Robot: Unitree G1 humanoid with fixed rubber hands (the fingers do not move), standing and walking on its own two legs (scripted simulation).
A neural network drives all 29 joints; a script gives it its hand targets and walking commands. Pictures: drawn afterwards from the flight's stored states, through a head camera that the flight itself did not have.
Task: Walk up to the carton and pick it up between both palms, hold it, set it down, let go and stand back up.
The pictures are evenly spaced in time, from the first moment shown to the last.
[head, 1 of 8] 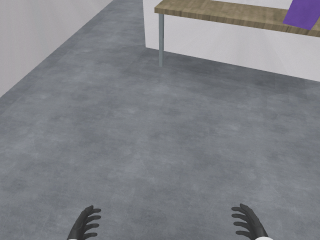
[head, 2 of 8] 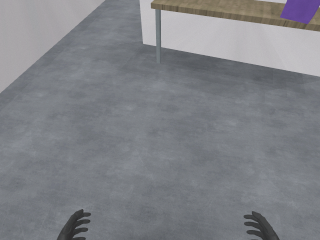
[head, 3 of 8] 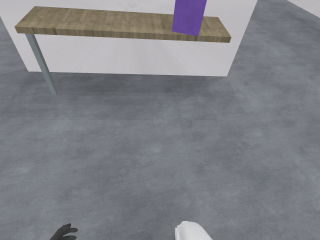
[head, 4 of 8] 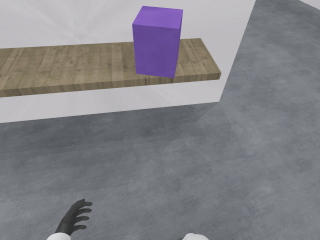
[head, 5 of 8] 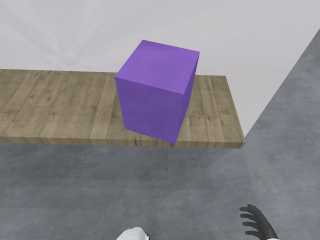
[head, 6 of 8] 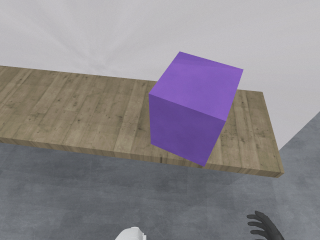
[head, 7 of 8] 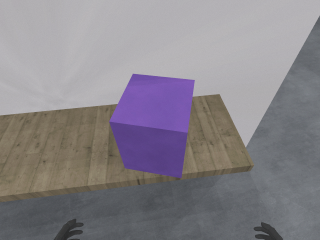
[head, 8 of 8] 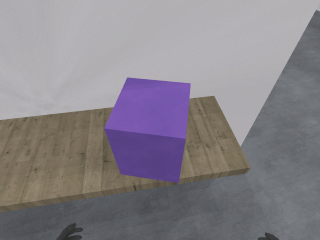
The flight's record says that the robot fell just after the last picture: no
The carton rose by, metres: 0.00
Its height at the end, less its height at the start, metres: +0.00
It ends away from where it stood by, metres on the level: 0.00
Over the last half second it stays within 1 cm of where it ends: yes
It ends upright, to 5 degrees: yes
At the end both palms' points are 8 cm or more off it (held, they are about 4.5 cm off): yes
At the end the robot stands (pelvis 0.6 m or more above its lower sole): yes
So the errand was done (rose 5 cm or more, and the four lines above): no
